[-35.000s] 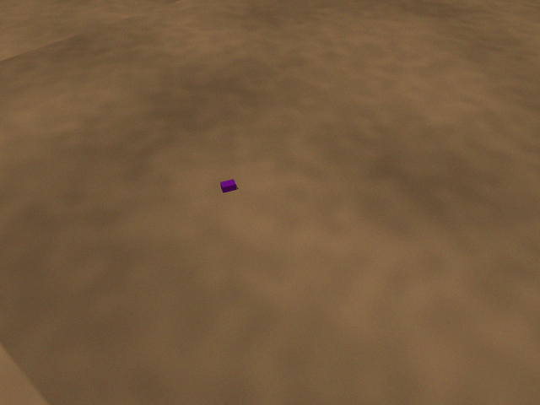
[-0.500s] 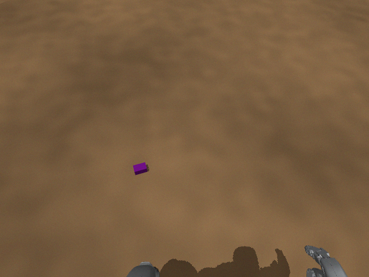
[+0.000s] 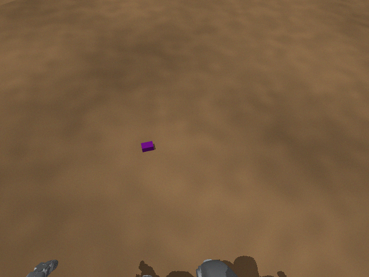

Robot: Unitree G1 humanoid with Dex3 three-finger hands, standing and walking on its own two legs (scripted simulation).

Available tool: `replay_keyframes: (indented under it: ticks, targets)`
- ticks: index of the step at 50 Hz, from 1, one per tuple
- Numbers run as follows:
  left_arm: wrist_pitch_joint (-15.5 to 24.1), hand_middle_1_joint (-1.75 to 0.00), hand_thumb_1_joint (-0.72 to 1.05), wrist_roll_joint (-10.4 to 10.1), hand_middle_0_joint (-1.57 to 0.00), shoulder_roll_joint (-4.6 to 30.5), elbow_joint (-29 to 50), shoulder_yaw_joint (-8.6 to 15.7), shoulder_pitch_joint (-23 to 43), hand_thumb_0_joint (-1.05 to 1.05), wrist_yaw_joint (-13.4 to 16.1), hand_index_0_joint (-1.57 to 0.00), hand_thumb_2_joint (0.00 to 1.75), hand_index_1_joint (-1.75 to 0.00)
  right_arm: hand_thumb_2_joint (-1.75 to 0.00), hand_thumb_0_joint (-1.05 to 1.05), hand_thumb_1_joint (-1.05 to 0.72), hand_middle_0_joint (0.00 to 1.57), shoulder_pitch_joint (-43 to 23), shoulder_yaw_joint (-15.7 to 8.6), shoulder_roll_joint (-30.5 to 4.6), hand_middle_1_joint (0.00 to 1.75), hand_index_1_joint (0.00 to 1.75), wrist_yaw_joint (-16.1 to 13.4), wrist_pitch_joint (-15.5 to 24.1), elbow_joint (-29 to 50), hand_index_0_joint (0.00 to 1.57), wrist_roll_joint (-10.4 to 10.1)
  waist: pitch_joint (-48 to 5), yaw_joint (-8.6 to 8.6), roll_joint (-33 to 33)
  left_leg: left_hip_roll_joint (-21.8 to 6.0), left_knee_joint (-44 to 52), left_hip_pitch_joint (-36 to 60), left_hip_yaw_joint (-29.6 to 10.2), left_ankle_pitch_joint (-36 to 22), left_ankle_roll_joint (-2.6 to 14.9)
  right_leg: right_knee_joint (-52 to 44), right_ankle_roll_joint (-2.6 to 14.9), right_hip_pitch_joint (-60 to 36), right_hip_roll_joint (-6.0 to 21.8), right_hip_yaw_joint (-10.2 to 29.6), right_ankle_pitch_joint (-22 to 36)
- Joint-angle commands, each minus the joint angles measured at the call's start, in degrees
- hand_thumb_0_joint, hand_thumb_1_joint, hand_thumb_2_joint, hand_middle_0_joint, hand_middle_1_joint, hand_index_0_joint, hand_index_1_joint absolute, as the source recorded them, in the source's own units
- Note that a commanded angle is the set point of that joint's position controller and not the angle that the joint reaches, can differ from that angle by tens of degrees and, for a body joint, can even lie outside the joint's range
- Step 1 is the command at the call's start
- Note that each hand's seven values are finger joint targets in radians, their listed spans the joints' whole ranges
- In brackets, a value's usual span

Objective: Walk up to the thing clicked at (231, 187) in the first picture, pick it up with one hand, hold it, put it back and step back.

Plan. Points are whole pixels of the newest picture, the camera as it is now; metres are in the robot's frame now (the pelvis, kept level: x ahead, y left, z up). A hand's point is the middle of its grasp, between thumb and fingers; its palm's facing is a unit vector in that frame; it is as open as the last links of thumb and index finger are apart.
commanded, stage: step back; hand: left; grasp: from above
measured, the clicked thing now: (147, 146) +0.93 +0.20 -0.74
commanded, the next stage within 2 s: stand in 1.40 s
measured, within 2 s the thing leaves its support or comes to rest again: neither
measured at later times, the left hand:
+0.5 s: hand out of the picture -0.09 +0.26 -0.13, palm faces +0.04 -0.89 -0.45, open 7.4 cm
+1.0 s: hand out of the picture -0.10 +0.25 -0.14, palm faces +0.08 -0.93 -0.37, open 7.4 cm
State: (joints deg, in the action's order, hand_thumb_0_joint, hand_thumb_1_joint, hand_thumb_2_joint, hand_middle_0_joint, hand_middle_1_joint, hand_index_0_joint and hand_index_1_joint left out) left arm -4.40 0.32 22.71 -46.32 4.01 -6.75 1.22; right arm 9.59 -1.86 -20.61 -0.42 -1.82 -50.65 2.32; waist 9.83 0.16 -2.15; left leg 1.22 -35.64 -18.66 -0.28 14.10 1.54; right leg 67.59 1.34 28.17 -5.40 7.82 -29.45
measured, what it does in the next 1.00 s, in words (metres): walks backwards: right foot, then left foot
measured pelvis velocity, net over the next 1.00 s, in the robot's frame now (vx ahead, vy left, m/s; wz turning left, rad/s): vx -0.14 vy -0.02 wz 0.07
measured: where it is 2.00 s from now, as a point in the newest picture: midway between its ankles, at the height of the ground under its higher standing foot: outside the picture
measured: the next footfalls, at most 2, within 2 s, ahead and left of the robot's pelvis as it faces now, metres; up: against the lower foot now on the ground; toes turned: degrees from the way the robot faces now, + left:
right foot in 0.18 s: -0.09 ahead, -0.14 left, +0.00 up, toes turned +1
left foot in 0.52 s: -0.10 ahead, +0.10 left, +0.00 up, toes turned -1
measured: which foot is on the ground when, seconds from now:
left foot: down 0.00-0.22, up 0.24-0.50, down 0.52-0.76, up 0.78-0.98, down 1.00-1.00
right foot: up 0.00-0.16, down 0.18-1.00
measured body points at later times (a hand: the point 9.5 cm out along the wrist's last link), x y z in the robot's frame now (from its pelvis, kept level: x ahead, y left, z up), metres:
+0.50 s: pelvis -0.15 -0.03 +0.00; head -0.13 -0.04 +0.45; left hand -0.10 +0.30 -0.10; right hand -0.08 -0.35 -0.13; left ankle -0.15 +0.10 -0.72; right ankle -0.13 -0.15 -0.72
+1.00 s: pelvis -0.14 -0.02 +0.00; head -0.12 -0.02 +0.45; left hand -0.11 +0.30 -0.12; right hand -0.04 -0.33 -0.12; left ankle -0.09 +0.12 -0.72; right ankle -0.13 -0.14 -0.72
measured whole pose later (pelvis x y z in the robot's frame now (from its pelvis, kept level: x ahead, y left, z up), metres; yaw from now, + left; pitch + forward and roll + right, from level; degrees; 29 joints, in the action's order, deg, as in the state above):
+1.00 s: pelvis -0.14 -0.02 +0.00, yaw +4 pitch -3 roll +0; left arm 1.7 1.5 20.5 -56.7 2.5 -12.7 -0.5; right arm 10.9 -3.5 -22.5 0.9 0.6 -57.8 1.8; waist 4.4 -1.8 0.9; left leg -0.5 -33.6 -17.6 -1.1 15.4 -0.1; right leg 34.6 -0.4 12.2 2.9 -4.0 -19.3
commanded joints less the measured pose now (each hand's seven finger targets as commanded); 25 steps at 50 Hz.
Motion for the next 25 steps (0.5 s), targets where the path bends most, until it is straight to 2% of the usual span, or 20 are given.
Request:
replay_keyframes:
  ticks: [1,2,4,6,8,9,10,11,12,13,14,15,16,18,20,21,22,23,24,25]
  targets:
    - [1.5,-0.3,0.9,0.7,-0.2,10.2,1.9,3.8,-5.7,0.0,0.0,-0.2,0.9,-0.3,-0.9,0.0,-0.9,0.2,-3.9,-4.4,-14.4,0.3,0.3,-1.3,1.5,6.1,0.2,0.2,-9.9,-1.54,9.2,-15.8,12.8,5.6,-14.3,-11.7,12.42,0.0,-2.48,-1.2,2.0,0.0,-0.1]
    - [1.6,-0.3,0.9,0.8,-0.2,10.1,2.2,3.6,-4.8,0.0,-0.2,-0.2,0.9,-0.3,-0.9,0.0,-0.9,0.2,-3.3,-4.7,-15.2,0.3,0.3,-1.4,1.4,6.5,0.2,0.1,-10.4,-0.79,10.4,-16.8,12.0,7.1,-14.3,-12.9,12.8,-4.4,-2.74,-2.1,3.0,-0.5,-1.3]
    - [2.0,-0.3,0.9,0.7,-0.2,9.8,2.3,3.2,-3.8,0.0,-0.5,-0.2,0.9,-0.3,-0.9,0.0,-0.9,0.2,-1.9,-5.0,-16.1,0.3,0.3,-1.5,1.0,6.0,0.2,0.3,-11.9,0.38,11.3,-16.5,10.6,10.1,-13.4,-13.2,12.12,-16.1,-2.55,-4.4,4.5,-2.4,-1.3]
    - [2.6,-0.3,0.9,0.7,-0.2,9.3,0.9,3.0,-6.1,0.0,-0.5,-0.2,0.9,-0.3,-0.9,0.0,-0.9,0.2,-2.0,-4.9,-16.9,0.3,0.3,-1.3,0.2,5.8,0.2,-0.1,-15.2,0.06,14.0,-15.5,8.0,11.5,-12.0,-15.5,10.5,-28.8,-1.59,-9.2,4.8,-5.9,1.0]
    - [3.1,-0.3,0.9,0.9,-0.2,9.3,-3.1,3.2,-12.8,0.0,-0.5,-0.2,0.9,-0.3,-0.9,0.0,-0.9,0.2,-3.9,-4.8,-17.7,0.3,0.3,-0.8,-0.8,6.1,0.2,-0.9,-17.1,-2.37,13.3,-13.3,5.9,5.4,-9.1,-7.8,7.77,-42.1,-0.26,-19.0,3.4,-10.4,10.4]
    - [3.4,-0.3,0.9,1.6,-0.2,11.0,-4.1,3.8,-13.3,0.0,-0.4,-0.2,0.9,-0.3,-0.9,0.0,-0.9,0.2,-4.0,-4.2,-15.3,0.3,0.3,-0.5,-1.1,6.0,0.2,-1.0,-14.9,-2.37,8.7,-10.4,2.1,-2.0,-7.4,0.4,4.76,-44.2,0.75,-21.5,5.3,-5.5,11.2]
    - [3.6,-0.3,0.9,2.9,-0.2,16.2,-2.7,5.3,-11.9,0.0,-0.3,-0.2,0.9,-0.3,-0.9,0.0,-0.9,0.2,-4.4,-3.1,-11.4,0.3,0.3,-0.5,-0.6,7.7,0.2,-1.4,-12.1,-2.81,-5.3,-1.4,-7.7,-15.5,-4.4,10.6,0.68,-47.6,4.93,-22.4,16.7,13.0,4.8]
    - [3.3,-0.3,0.9,2.7,-0.2,23.2,-0.3,6.5,-7.4,0.0,-0.1,-0.2,0.9,-0.3,-0.9,0.0,-0.9,0.2,-7.8,-3.9,-11.8,0.3,0.3,-1.5,-0.8,8.4,0.2,-1.3,-8.0,-6.28,-15.3,3.4,-21.1,-13.4,-7.0,20.9,-2.17,-53.5,14.51,-4.7,30.0,27.2,1.8]
    - [3.8,-0.3,0.9,2.6,-0.2,21.8,1.1,6.0,-4.0,0.0,0.1,-0.2,0.9,-0.3,-0.9,0.0,-0.9,0.2,-8.1,-4.8,-14.1,0.3,0.3,-1.6,-1.1,7.8,0.2,-1.2,-3.8,-4.14,-10.3,1.3,-29.1,-11.3,-13.0,19.1,-2.72,-54.5,15.77,1.9,31.1,27.1,0.9]
    - [4.3,-0.3,0.9,2.0,-0.2,17.5,1.8,4.6,0.2,0.0,0.3,-0.2,0.9,-0.3,-0.9,0.0,-0.9,0.2,-4.8,-4.5,-14.4,0.3,0.3,-1.5,-0.8,5.6,0.2,-1.5,-3.8,-0.65,-2.2,3.5,-31.2,-11.7,-13.4,14.4,-2.34,-48.0,11.7,-2.5,24.2,14.9,11.5]
    - [4.6,-0.3,0.9,2.2,-0.2,14.9,1.5,3.8,2.0,0.0,0.5,-0.2,0.9,-0.3,-0.9,0.0,-0.9,0.2,-2.9,-4.0,-13.0,0.3,0.3,-1.4,-0.5,4.3,0.2,-1.8,-4.5,0.96,-1.4,4.7,-31.6,-11.9,-11.3,11.9,-1.78,-45.0,8.72,-4.9,19.9,7.6,19.2]
    - [4.9,-0.3,0.9,2.6,-0.2,14.7,1.4,4.1,1.6,0.0,0.6,-0.2,0.9,-0.3,-0.9,0.0,-0.9,0.2,-1.9,-3.9,-12.8,0.3,0.3,-1.3,-0.3,3.9,0.2,-1.7,-5.6,0.52,-4.1,4.8,-32.3,-10.5,-9.8,10.8,-2.14,-45.1,8.36,-5.6,19.0,6.3,15.9]
    - [5.4,-0.3,0.9,2.6,-0.2,14.5,1.5,4.3,-0.3,0.0,0.5,-0.2,0.9,-0.3,-0.9,0.0,-0.9,0.2,-1.2,-3.9,-13.3,0.3,0.3,-1.0,0.1,3.5,0.2,-1.5,-6.9,-0.66,-4.9,3.9,-32.0,-10.7,-8.3,10.1,-2.8,-44.4,8.76,-9.2,18.4,6.3,14.8]
    - [5.7,-0.3,0.9,2.8,-0.2,14.4,0.5,4.4,-3.5,0.0,0.3,-0.2,0.9,-0.3,-0.9,0.0,-0.9,0.2,-1.4,-3.8,-13.3,0.3,0.3,-0.5,0.3,3.1,0.2,-1.1,-7.5,-2.76,-5.3,2.3,-25.4,-13.7,-6.8,10.6,-3.29,-44.7,8.15,-16.5,17.4,6.4,6.1]
    - [5.9,-0.3,0.9,2.8,-0.2,14.7,-0.4,4.8,-5.5,0.0,0.3,-0.2,0.9,-0.3,-0.9,0.0,-0.9,0.2,-3.2,-3.7,-12.7,0.3,0.3,0.0,0.9,3.3,0.2,-0.6,-7.5,-4.6,-6.9,-0.4,-14.6,-13.0,-5.6,13.8,-3.38,-45.9,9.1,-20.5,19.2,8.8,-2.7]
    - [5.9,-0.3,0.9,2.7,-0.2,15.7,-0.7,5.1,-5.9,0.0,0.2,-0.2,0.9,-0.3,-0.9,0.0,-0.9,0.2,-4.1,-3.7,-12.4,0.3,0.3,0.4,1.1,3.4,0.2,-0.3,-7.2,-4.79,-8.5,-1.5,-9.3,-10.7,-4.7,15.9,-3.04,-46.9,9.86,-19.6,20.9,10.0,-5.4]
    - [5.8,-0.3,0.9,2.5,-0.2,15.9,-1.0,4.9,-6.1,0.0,-0.1,-0.2,0.9,-0.3,-0.9,0.0,-0.9,0.2,-3.8,-3.8,-12.4,0.3,0.3,0.7,1.5,2.7,0.2,-0.1,-6.7,-4.87,-8.4,-1.0,-4.9,-6.8,-2.8,17.8,-2.79,-47.0,9.79,-17.1,20.8,9.5,-6.0]
    - [5.5,-0.3,0.9,2.3,-0.2,16.2,-1.1,4.7,-5.1,0.0,-0.3,-0.2,0.9,-0.3,-0.9,0.0,-0.9,0.2,-2.5,-3.9,-12.1,0.3,0.3,0.8,1.8,1.9,0.2,-0.2,-6.8,-3.74,-9.2,-1.3,1.2,-1.5,-1.2,17.3,-2.07,-46.4,9.52,-14.1,21.1,8.5,-3.0]
    - [5.1,-0.3,0.9,2.0,-0.2,15.8,-1.0,4.2,-3.8,0.0,-0.5,-0.2,0.9,-0.3,-0.9,0.0,-0.9,0.2,0.6,-4.0,-11.5,0.3,0.3,0.8,2.2,0.1,0.2,-0.3,-7.7,-1.87,-7.8,0.0,9.6,5.8,1.0,11.3,-1.31,-43.9,7.97,-11.1,19.5,5.3,0.2]
    - [4.9,-0.3,0.9,1.9,-0.2,13.5,-1.1,3.1,-4.0,0.0,-0.7,-0.2,0.9,-0.3,-0.9,0.0,-0.9,0.2,3.0,-4.5,-11.5,0.3,0.3,0.7,2.6,-1.6,0.2,-0.2,-8.4,-0.47,-4.8,1.4,15.1,11.8,1.2,6.4,-0.6,-39.4,5.99,-8.5,16.8,1.6,3.0]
